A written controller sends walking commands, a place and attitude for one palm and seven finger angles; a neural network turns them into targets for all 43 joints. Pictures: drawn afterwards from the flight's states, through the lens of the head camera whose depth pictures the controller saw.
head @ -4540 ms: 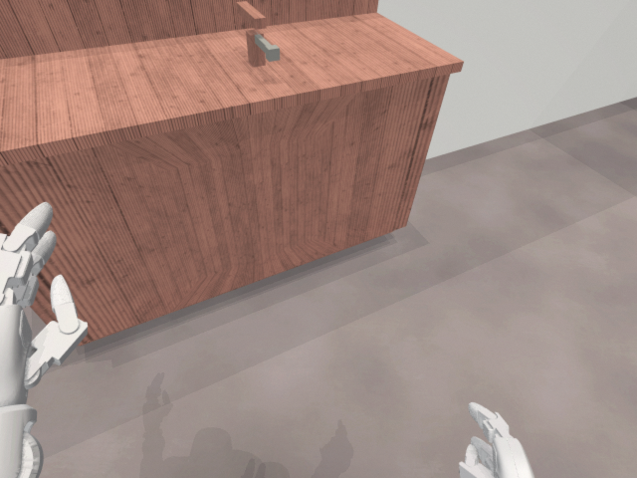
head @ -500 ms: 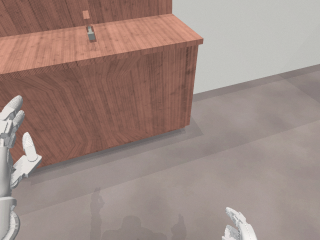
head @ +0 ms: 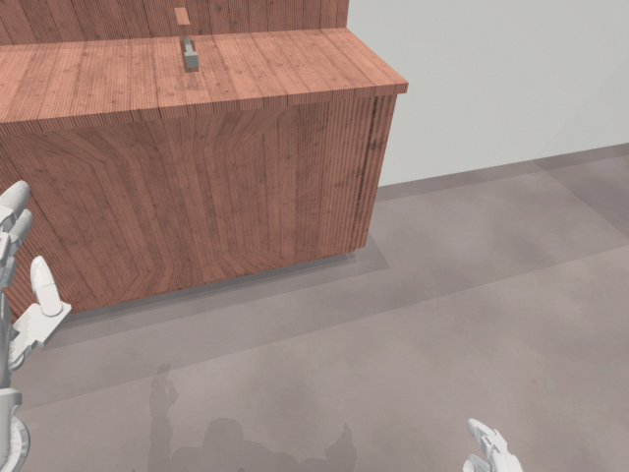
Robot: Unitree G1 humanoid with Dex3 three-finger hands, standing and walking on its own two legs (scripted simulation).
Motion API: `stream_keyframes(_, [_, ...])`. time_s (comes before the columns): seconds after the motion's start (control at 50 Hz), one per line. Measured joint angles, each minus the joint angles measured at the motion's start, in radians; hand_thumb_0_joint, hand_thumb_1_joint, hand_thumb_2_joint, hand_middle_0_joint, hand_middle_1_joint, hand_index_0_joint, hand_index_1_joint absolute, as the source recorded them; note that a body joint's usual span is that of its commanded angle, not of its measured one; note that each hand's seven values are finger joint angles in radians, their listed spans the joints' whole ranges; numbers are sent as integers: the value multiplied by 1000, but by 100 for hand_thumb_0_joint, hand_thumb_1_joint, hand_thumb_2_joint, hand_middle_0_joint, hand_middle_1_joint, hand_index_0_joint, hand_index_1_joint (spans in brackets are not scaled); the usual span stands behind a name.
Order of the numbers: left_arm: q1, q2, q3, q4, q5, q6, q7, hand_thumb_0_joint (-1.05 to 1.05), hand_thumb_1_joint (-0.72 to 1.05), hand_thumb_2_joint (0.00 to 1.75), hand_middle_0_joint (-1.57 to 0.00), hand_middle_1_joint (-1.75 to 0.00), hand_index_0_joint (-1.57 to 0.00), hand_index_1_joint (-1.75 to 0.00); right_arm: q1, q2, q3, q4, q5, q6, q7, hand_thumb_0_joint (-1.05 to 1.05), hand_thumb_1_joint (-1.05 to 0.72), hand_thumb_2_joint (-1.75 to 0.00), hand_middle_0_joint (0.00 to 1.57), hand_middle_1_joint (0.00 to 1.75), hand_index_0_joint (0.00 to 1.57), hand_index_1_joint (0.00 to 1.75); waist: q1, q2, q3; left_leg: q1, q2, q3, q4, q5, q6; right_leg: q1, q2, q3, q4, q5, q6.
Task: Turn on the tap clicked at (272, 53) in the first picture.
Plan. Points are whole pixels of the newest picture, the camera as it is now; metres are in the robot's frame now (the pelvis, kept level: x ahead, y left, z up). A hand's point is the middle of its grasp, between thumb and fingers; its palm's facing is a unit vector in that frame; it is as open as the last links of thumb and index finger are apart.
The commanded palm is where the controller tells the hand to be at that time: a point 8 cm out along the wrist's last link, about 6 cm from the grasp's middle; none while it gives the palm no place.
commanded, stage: take the last steps up to it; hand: left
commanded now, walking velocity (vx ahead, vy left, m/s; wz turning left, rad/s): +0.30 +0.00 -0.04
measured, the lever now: (191, 59) +0.97 +0.34 +0.11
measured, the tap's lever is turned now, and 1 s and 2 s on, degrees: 0 0 0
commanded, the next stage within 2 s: none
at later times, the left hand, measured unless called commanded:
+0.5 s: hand (148, 243) +0.30 +0.20 +0.17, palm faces +0.36 -0.82 -0.45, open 7.4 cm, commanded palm +0.25 +0.25 +0.18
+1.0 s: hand (193, 167) +0.44 +0.19 +0.18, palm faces +0.38 -0.76 -0.52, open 7.4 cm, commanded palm +0.38 +0.23 +0.18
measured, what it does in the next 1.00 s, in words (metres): walks ahead: right foot, then left foot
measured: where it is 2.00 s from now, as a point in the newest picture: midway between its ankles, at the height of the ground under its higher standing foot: (325, 430)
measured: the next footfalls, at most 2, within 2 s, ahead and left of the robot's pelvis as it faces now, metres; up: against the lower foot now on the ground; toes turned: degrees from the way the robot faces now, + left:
right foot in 0.20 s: +0.12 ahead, -0.12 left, +0.00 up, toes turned -10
left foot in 0.60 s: +0.20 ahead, +0.12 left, +0.00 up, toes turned +9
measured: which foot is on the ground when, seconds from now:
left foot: down 0.00-0.22, up 0.24-0.58, down 0.60-0.98, up 1.00-1.00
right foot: up 0.00-0.18, down 0.20-0.60, up 0.62-0.96, down 0.98-1.00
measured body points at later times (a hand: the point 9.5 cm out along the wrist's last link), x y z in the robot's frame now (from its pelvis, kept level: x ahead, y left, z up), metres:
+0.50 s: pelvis +0.09 -0.03 +0.01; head +0.13 -0.02 +0.45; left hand +0.28 +0.24 +0.20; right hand +0.24 -0.29 -0.09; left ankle +0.14 +0.12 -0.70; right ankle +0.08 -0.12 -0.74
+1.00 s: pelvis +0.22 -0.04 -0.01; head +0.26 -0.06 +0.43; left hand +0.41 +0.23 +0.20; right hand +0.37 -0.24 -0.13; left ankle +0.16 +0.11 -0.73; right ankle +0.26 -0.13 -0.74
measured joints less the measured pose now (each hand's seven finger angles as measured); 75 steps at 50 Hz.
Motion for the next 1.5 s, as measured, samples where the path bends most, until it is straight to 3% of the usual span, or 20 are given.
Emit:
stream_keyframes(0.06, [10, -11, -14, -24, 2, -1, -9, 2, 90, 90, -21, -30, -21, -30, 3, 35, 29, 3, -1, -15, 17, 1, -90, -90, 20, 30, 20, 30, 7, 23, -2, 20, 16, -2, -30, 6, -7, -18, -7, -19, -46, 43, 9])
stream_keyframes(0.18, [39, 22, 1, -45, -3, -13, -21, 2, 89, 90, -21, -30, -21, -30, -5, 61, 61, -2, -9, -11, 25, 1, -90, -90, 21, 30, 21, 30, 23, 73, 21, 26, 49, 1, 11, -42, -41, 105, 11, -65, -378, 90, 14])
stream_keyframes(0.26, [-22, 23, -1, -4, -4, 1, -26, 1, 89, 90, -21, -30, -21, -30, -51, 22, 45, 22, -1, 22, 24, 1, -90, -90, 21, 30, 21, 30, 22, 105, 62, -126, 53, -58, 383, -176, -15, 127, 28, -94, -384, 154, -70])
stream_keyframes(0.32, [-23, -14, -10, 6, -15, 4, -34, 1, 89, 90, -21, -30, -21, -30, -85, -20, 23, 45, 1, 47, 30, 1, -90, -89, 21, 30, 21, 30, 23, 87, 85, -257, 14, -77, 647, -150, -22, 148, 19, -82, -398, 133, -80])
stream_keyframes(0.36, [19, -25, -8, -10, -17, 0, -35, 1, 89, 90, -21, -30, -21, -30, -92, -43, 12, 38, 1, 57, 29, 2, -90, -90, 21, 30, 21, 30, 12, 72, 89, -317, 15, -68, 680, -104, -30, 169, 16, -75, -440, 147, -73])
stream_keyframes(0.46, [89, 4, 2, -95, -18, -11, -27, 2, 89, 90, -22, -30, -21, -30, -73, -79, -15, -4, -3, 55, 15, 2, -91, -90, 20, 30, 20, 30, 1, 13, 97, -325, 40, -24, 409, -38, -28, 213, 1, -71, -519, 160, -65])
stream_keyframes(0.58, [91, 29, 24, -174, -23, -20, 5, 1, 89, 90, -22, -30, -21, -30, -32, -103, -40, -44, -6, 40, -2, 1, -91, -90, 20, 30, 20, 30, 12, 0, 82, -159, 23, 29, 54, 42, -13, 250, -8, -66, -469, 83, -28])
stream_keyframes(0.64, [47, 37, 42, -147, -24, -26, 15, 1, 89, 90, -22, -30, -21, -30, -44, -72, -45, -50, 0, 42, -9, 1, -91, -90, 20, 30, 20, 30, 14, -22, 79, -123, 2, 50, 69, 53, 19, 198, -27, -15, -262, -29, -12])
stream_keyframes(0.7, [0, 40, 46, -73, -19, -19, 5, 1, 89, 90, -21, -30, -21, -30, -63, -18, -18, -40, -2, 34, 0, 1, -91, -90, 20, 30, 20, 30, 0, -7, 66, -103, 15, 40, 74, 8, 17, 84, 2, 16, 18, -99, -6])
stream_keyframes(0.74, [-9, 35, 40, -60, -20, -5, -1, 1, 89, 90, -21, -30, -21, -30, -66, 16, 5, -36, 2, 25, 14, 1, -91, -90, 20, 30, 20, 30, -3, 6, 59, -82, 26, 35, 43, 14, 9, 20, 3, 10, 83, -69, 2])
stream_keyframes(0.82, [40, 13, 15, -113, -20, 1, -14, 2, 90, 90, -21, -30, -21, -30, -53, 62, 43, -42, 0, 6, 37, 1, -90, -90, 20, 30, 20, 30, 6, 27, 60, -37, 44, 41, -18, 19, -5, -40, -19, -14, -23, 34, 13])
stream_keyframes(0.92, [84, 26, 8, -131, -17, -7, -24, 2, 89, 90, -21, -30, -21, -30, -34, 71, 60, -36, -8, -1, 37, 1, -90, -90, 21, 30, 21, 30, 20, 62, 74, 10, 61, 36, -34, -10, -37, 22, -11, -58, -286, 102, 18])
stream_keyframes(0.98, [71, 58, 33, -108, -17, -2, -21, 1, 89, 90, -21, -30, -21, -30, -28, 57, 55, -34, -2, 10, 30, 1, -90, -90, 21, 30, 21, 30, 24, 75, 76, -12, 76, 22, 84, -88, -52, 115, 12, -91, -453, 182, -9])
stream_keyframes(1.04, [10, 22, 18, -66, -16, 8, -25, 1, 89, 90, -21, -30, -21, -30, -78, 6, 30, 10, 1, 39, 26, 1, -90, -90, 21, 30, 21, 30, 23, 105, 104, -152, 56, -54, 459, -186, -22, 107, 16, -107, -367, 139, -80])
stream_keyframes(1.08, [-4, -2, 10, -48, -23, 10, -31, 1, 89, 90, -22, -30, -21, -30, -99, -24, 13, 30, 3, 51, 27, 1, -90, -90, 21, 30, 21, 30, 21, 94, 113, -238, 24, -70, 646, -171, -27, 129, 8, -102, -375, 115, -88])
stream_keyframes(1.14, [37, -15, 14, -55, -23, 0, -30, 1, 89, 90, -22, -30, -21, -30, -115, -60, -4, 24, 2, 67, 24, 2, -90, -90, 21, 30, 20, 30, 4, 73, 113, -337, 19, -66, 730, -110, -38, 168, 5, -96, -432, 126, -83])
stream_keyframes(1.24, [105, 8, 21, -103, -26, -18, -24, 1, 89, 90, -22, -30, -21, -30, -104, -94, -31, -21, -1, 69, 16, 1, -91, -90, 20, 30, 20, 30, -9, 35, 114, -373, 41, -33, 486, -19, -39, 225, 0, -91, -515, 138, -79])
stream_keyframes(1.4, [95, 25, 28, -144, -30, -17, 3, 1, 89, 90, -22, -30, -21, -30, -41, -87, -41, -58, 2, 57, 5, 1, -91, -90, 20, 30, 20, 30, 18, 3, 84, -212, 11, 52, 94, 51, -15, 302, -10, -83, -492, 55, -41])
stream_keyframes(1.44, [76, 21, 30, -143, -30, -15, 9, 1, 89, 90, -22, -30, -21, -30, -31, -80, -35, -70, 1, 54, 1, 1, -91, -90, 20, 30, 20, 30, 24, 3, 68, -144, -3, 68, 10, 112, 5, 294, -15, -72, -411, -3, -25])
stream_keyframes(1.5, [-3, 20, 28, -83, -28, -18, 13, 1, 89, 90, -21, -30, -21, -30, -62, -30, -24, -59, 1, 51, -1, 1, -91, -90, 20, 30, 20, 30, 18, -23, 79, -140, -15, 83, 92, 56, 42, 187, -23, 14, -100, -106, -19])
